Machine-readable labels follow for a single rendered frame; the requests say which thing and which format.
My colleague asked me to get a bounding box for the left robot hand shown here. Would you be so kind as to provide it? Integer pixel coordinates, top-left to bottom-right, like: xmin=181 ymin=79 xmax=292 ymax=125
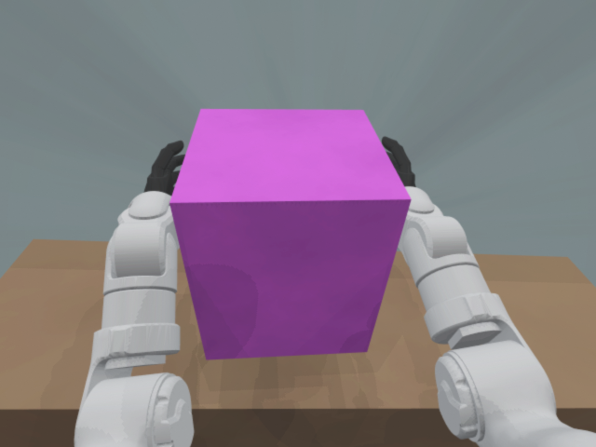
xmin=144 ymin=141 xmax=185 ymax=196

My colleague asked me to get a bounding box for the carton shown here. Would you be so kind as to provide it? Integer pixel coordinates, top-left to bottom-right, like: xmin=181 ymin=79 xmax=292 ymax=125
xmin=169 ymin=109 xmax=411 ymax=360

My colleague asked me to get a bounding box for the right robot hand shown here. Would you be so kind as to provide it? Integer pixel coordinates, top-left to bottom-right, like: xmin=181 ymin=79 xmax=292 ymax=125
xmin=382 ymin=137 xmax=416 ymax=187

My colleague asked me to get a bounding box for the pedestal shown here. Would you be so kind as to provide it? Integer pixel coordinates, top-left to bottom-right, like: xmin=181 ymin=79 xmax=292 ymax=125
xmin=0 ymin=239 xmax=596 ymax=447

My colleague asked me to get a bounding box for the robot left forearm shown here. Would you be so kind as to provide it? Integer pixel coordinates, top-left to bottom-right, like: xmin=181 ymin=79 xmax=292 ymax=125
xmin=74 ymin=191 xmax=180 ymax=447

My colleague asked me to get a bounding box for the right robot upper arm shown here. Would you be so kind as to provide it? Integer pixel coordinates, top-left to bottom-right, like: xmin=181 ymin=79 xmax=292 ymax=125
xmin=435 ymin=340 xmax=596 ymax=447

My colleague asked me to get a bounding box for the left robot upper arm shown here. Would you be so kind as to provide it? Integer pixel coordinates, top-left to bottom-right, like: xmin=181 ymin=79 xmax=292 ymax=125
xmin=75 ymin=372 xmax=194 ymax=447

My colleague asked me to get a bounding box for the robot right forearm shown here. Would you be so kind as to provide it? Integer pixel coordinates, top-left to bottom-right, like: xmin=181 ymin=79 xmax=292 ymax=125
xmin=398 ymin=186 xmax=557 ymax=413

